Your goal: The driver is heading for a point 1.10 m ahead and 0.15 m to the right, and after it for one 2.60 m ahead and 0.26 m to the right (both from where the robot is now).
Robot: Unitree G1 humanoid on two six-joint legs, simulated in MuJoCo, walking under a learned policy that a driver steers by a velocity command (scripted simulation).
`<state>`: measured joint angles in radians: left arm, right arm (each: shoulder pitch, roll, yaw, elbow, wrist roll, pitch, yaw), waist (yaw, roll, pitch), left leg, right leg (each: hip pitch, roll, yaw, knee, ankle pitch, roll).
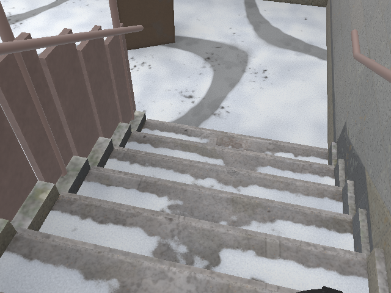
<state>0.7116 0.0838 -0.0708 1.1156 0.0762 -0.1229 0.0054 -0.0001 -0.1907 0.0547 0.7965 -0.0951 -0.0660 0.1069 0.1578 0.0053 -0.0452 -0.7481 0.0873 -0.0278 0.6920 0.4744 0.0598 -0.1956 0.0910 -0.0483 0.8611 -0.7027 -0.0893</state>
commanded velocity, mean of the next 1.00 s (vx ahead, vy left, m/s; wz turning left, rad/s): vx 0.50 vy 0.00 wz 0.00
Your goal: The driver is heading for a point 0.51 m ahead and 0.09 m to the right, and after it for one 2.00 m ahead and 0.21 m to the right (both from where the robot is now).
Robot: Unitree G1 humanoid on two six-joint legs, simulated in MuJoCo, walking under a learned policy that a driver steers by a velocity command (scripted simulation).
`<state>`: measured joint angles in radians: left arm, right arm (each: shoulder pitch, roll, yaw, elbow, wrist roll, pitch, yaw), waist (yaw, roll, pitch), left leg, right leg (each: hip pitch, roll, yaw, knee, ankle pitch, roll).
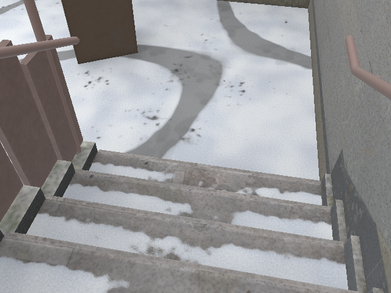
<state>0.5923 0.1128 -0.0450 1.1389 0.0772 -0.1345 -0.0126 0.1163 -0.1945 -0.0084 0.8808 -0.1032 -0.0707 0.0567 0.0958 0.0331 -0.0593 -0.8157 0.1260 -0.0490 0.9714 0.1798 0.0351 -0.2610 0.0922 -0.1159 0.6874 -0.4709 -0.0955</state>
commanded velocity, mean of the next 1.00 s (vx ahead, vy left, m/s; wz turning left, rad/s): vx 0.50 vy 0.00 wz -0.29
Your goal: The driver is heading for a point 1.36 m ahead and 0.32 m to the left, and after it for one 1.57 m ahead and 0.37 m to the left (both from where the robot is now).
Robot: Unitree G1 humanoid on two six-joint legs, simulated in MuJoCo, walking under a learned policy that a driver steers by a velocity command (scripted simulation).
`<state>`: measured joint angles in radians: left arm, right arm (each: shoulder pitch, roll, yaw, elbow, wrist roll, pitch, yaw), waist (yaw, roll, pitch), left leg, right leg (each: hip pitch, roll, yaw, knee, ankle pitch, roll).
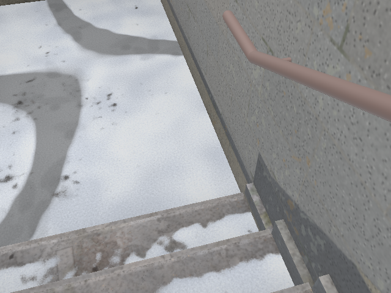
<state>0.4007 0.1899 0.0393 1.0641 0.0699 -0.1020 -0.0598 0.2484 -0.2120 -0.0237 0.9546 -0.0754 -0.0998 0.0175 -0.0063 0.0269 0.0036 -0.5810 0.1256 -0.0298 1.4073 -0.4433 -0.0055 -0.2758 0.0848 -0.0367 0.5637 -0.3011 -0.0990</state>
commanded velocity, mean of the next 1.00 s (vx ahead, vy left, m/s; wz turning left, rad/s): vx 0.50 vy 0.00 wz -0.10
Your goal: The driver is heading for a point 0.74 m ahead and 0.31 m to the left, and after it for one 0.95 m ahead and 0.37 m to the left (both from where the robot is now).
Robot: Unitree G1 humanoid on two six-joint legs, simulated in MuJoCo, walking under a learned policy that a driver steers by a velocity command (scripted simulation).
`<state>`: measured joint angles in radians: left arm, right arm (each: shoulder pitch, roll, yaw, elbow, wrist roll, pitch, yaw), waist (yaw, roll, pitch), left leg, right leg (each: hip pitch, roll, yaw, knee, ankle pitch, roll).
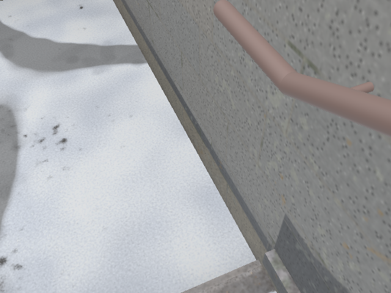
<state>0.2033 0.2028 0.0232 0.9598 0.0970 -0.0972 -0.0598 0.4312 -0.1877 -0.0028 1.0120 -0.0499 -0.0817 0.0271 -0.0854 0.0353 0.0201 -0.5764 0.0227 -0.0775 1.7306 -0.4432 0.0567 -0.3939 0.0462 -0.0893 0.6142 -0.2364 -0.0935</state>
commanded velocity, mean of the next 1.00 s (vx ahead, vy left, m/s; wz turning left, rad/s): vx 0.49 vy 0.00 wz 0.46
